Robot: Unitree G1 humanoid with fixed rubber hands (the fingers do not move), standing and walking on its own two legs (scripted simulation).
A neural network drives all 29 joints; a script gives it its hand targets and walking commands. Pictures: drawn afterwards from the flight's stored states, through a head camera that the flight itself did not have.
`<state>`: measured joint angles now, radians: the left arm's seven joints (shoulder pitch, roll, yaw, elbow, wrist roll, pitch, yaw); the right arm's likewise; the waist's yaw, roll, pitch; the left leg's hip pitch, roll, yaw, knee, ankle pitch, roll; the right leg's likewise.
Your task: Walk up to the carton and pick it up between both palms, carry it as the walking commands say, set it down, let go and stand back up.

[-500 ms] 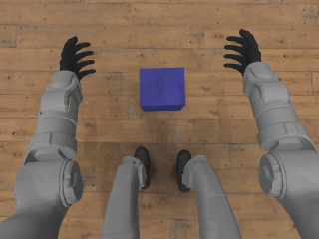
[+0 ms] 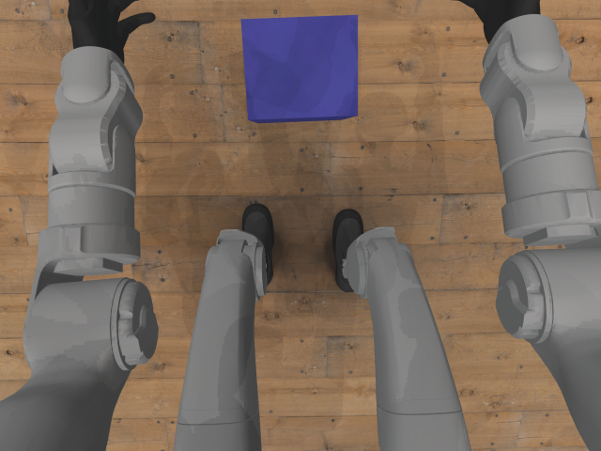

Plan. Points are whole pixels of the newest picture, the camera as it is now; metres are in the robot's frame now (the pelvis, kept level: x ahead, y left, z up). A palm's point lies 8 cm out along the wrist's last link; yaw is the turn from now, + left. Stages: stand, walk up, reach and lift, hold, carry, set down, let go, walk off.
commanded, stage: reach and lift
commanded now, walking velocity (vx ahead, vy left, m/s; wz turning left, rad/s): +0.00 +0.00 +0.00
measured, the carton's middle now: (299, 77) +0.52 +0.00 -0.54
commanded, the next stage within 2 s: none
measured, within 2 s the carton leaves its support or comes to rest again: neither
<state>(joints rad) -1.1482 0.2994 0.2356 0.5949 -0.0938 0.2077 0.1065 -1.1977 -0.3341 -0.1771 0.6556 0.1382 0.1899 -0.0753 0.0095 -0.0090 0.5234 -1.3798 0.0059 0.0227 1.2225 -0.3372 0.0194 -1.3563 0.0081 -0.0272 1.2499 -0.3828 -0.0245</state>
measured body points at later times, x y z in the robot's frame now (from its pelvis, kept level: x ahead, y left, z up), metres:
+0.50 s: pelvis -0.05 +0.00 -0.18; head +0.32 +0.00 +0.08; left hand +0.51 +0.19 -0.32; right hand +0.53 -0.17 -0.32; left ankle +0.11 +0.11 -0.60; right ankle +0.09 -0.11 -0.60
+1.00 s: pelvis -0.02 +0.00 -0.27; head +0.34 +0.00 -0.02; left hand +0.53 +0.20 -0.44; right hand +0.53 -0.17 -0.45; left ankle +0.11 +0.11 -0.60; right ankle +0.09 -0.11 -0.60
